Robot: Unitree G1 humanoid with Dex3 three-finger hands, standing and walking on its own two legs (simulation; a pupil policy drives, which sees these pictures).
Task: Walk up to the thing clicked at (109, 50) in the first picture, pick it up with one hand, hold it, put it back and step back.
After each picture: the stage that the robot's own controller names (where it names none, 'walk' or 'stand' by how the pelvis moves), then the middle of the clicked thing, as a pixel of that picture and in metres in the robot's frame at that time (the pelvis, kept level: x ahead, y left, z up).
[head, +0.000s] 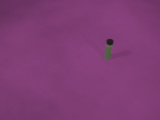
stand; (108, 49) +1.24 -0.24 -0.65
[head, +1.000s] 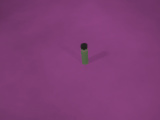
walk; (84, 54) +1.16 +0.11 -0.63
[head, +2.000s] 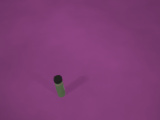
walk; (59, 86) +0.74 +0.26 -0.64
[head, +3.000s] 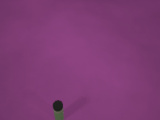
walk; (58, 112) +0.50 +0.16 -0.64
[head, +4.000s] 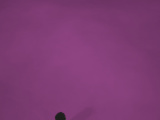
stand; out of the picture +0.45 +0.19 -0.65
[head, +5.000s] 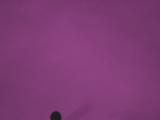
stand; out of the picture +0.42 +0.23 -0.64
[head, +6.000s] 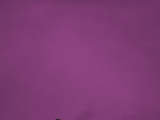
stand; out of the picture +0.39 +0.21 -0.66
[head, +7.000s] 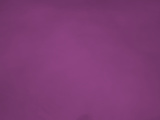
stand; out of the picture +0.38 +0.23 -0.66
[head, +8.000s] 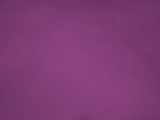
stand; out of the picture +0.38 +0.23 -0.66
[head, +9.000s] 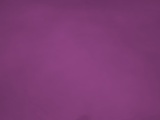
stand; out of the picture +0.37 +0.23 -0.66
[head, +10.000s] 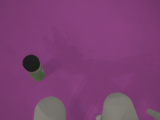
go down; (35, 69) +0.45 +0.21 -0.36
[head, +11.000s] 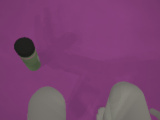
go down; (29, 56) +0.47 +0.22 -0.27
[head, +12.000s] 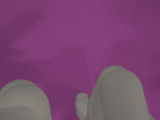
close in; out of the picture +0.47 +0.26 -0.18
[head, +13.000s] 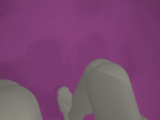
close; out of the picture +0.46 +0.28 -0.17
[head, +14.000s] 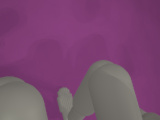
lift; out of the picture +0.42 +0.26 -0.17
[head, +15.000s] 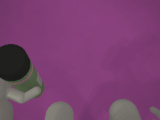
lift; (25, 78) +0.33 +0.19 +0.02
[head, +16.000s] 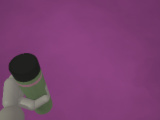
hold; (35, 88) +0.32 +0.18 +0.04
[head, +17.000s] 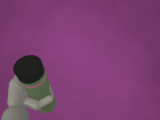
hold; (39, 88) +0.32 +0.16 +0.04
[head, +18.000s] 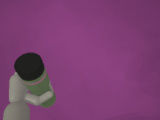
crouch; (39, 84) +0.34 +0.16 +0.01
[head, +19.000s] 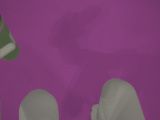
lower; out of the picture +0.48 +0.22 -0.03
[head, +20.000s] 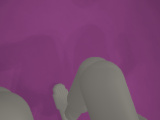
lower; out of the picture +0.47 +0.27 -0.17
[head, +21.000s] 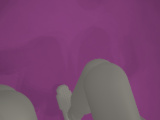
lower; out of the picture +0.46 +0.27 -0.17
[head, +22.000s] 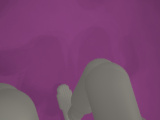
lower; out of the picture +0.46 +0.27 -0.17
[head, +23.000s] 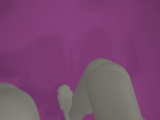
lower; out of the picture +0.45 +0.27 -0.17
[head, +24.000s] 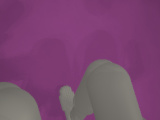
draw back; out of the picture +0.45 +0.24 -0.17
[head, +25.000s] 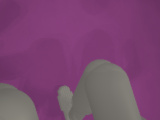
withdraw; out of the picture +0.45 +0.24 -0.18
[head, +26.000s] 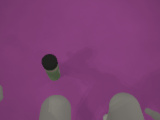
walk; (52, 69) +0.46 +0.17 -0.35
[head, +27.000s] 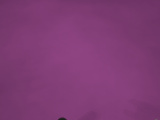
stand; out of the picture +0.39 +0.16 -0.60
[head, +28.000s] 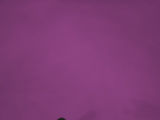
stand; out of the picture +0.39 +0.16 -0.60
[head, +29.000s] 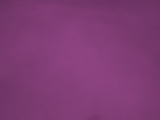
stand; out of the picture +0.39 +0.14 -0.64
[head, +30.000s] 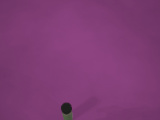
walk; (67, 113) +0.44 +0.12 -0.63
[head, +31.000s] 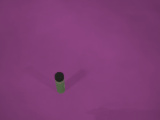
walk; (60, 83) +0.64 +0.17 -0.64
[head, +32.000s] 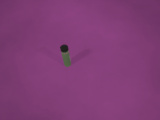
walk; (66, 56) +0.97 +0.25 -0.63
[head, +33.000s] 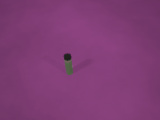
stand; (68, 64) +1.02 +0.20 -0.65
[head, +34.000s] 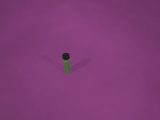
stand; (67, 64) +1.03 +0.20 -0.66
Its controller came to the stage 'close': yes
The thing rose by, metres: 0.70
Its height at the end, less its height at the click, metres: +0.00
